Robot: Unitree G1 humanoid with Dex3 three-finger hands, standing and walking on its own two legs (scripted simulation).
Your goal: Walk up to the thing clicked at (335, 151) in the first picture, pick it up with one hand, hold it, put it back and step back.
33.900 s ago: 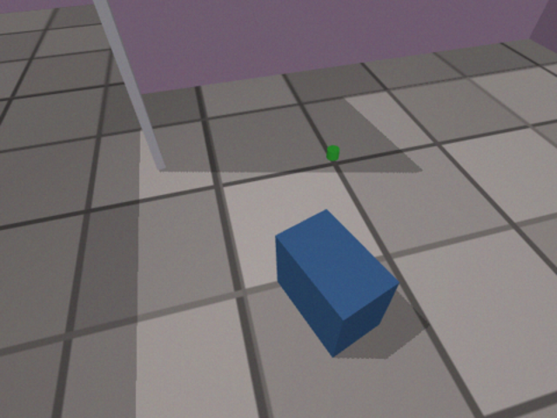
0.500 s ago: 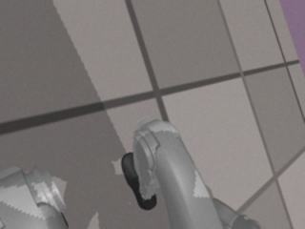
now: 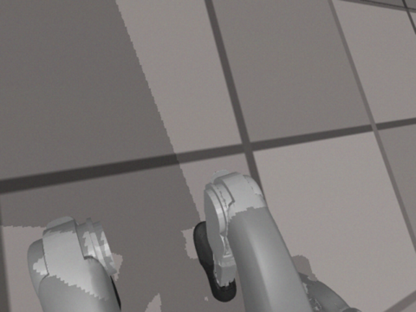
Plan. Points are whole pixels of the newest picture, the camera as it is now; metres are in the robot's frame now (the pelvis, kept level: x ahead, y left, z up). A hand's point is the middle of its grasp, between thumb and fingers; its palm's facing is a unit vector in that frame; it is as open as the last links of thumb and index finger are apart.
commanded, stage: settle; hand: left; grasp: from above
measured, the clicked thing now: out of the picture +0.46 +0.35 -0.22
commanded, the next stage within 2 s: lift in 0.38 s
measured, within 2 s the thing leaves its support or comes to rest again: neither
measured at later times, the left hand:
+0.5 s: hand out of the picture +0.44 +0.34 -0.13, palm faces -0.43 -0.10 -0.90, open 8.7 cm
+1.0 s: hand out of the picture +0.39 +0.34 -0.02, palm faces -0.44 -0.13 -0.89, open 8.7 cm
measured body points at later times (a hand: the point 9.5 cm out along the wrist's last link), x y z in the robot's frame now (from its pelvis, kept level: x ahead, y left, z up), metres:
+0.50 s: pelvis -0.01 -0.01 +0.02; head +0.22 +0.08 +0.40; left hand +0.46 +0.34 -0.08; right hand +0.06 -0.28 -0.07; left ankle +0.06 +0.13 -0.27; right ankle +0.11 -0.14 -0.27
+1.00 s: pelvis -0.01 -0.01 +0.09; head +0.18 +0.07 +0.49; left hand +0.41 +0.34 +0.03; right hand +0.10 -0.27 -0.02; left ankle +0.06 +0.13 -0.27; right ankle +0.11 -0.14 -0.27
